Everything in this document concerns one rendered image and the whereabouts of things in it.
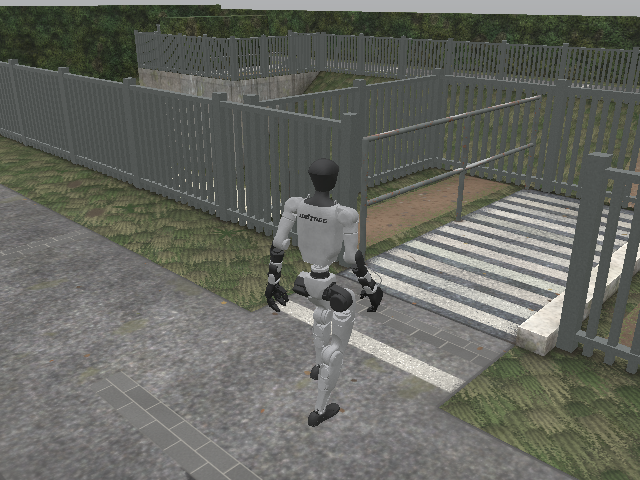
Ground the left robot foot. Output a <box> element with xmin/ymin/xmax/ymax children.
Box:
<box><xmin>310</xmin><ymin>364</ymin><xmax>320</xmax><ymax>380</ymax></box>

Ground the right robot upper arm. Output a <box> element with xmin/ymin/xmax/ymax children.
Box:
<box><xmin>337</xmin><ymin>206</ymin><xmax>359</xmax><ymax>264</ymax></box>

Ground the robot right forearm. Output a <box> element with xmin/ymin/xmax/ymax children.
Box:
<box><xmin>351</xmin><ymin>250</ymin><xmax>377</xmax><ymax>294</ymax></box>

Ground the left robot upper arm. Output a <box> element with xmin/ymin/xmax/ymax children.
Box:
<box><xmin>273</xmin><ymin>197</ymin><xmax>305</xmax><ymax>250</ymax></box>

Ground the left robot shin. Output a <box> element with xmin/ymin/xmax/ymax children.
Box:
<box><xmin>312</xmin><ymin>307</ymin><xmax>332</xmax><ymax>367</ymax></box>

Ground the right robot hand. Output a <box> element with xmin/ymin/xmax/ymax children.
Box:
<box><xmin>360</xmin><ymin>287</ymin><xmax>383</xmax><ymax>312</ymax></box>

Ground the robot left forearm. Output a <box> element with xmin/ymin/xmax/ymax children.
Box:
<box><xmin>267</xmin><ymin>239</ymin><xmax>285</xmax><ymax>285</ymax></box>

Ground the left robot hand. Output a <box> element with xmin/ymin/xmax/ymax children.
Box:
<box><xmin>265</xmin><ymin>282</ymin><xmax>289</xmax><ymax>312</ymax></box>

